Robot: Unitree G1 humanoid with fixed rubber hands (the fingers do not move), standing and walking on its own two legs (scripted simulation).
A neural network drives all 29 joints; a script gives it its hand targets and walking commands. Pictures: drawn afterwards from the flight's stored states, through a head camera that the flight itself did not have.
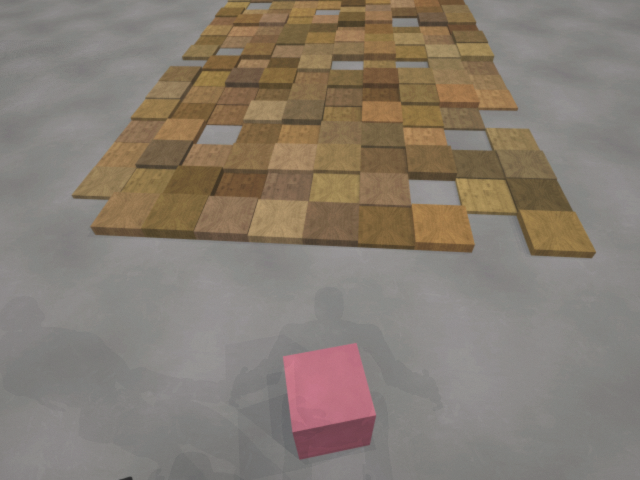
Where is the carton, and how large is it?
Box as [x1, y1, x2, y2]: [283, 343, 375, 459]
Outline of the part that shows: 356,343 283,356 292,432 299,459 369,444 375,413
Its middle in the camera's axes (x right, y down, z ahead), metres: +0.02 +0.47 +1.11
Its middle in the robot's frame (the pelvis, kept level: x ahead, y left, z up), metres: +0.47 +0.04 -0.66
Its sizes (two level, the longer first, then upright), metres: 0.210 0.200 0.250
